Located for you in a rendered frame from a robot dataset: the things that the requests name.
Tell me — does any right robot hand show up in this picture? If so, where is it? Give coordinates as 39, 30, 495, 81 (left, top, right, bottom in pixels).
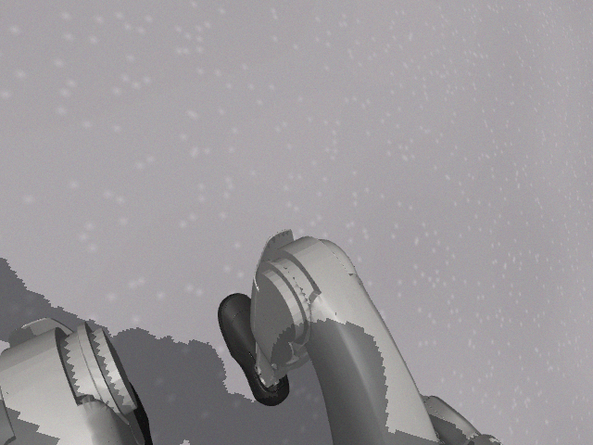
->
418, 389, 481, 445

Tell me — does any right robot foot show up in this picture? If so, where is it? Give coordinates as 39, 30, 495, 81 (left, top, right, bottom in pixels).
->
218, 293, 289, 406

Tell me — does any left robot foot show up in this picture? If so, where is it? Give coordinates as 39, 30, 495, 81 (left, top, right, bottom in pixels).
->
129, 381, 153, 445

